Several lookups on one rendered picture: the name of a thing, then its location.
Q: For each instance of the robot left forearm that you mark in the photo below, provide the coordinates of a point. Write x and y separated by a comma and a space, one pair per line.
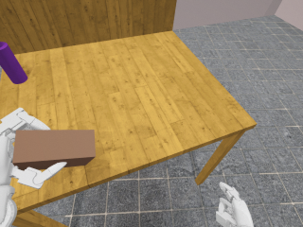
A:
8, 208

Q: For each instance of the sponge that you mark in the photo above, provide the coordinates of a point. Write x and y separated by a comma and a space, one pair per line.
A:
41, 149

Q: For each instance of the table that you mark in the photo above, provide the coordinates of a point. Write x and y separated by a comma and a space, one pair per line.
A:
115, 67

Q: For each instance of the right robot hand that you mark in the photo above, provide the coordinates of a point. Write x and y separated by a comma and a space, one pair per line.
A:
237, 213

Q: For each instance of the left robot hand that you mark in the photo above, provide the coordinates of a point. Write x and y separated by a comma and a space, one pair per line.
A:
19, 120

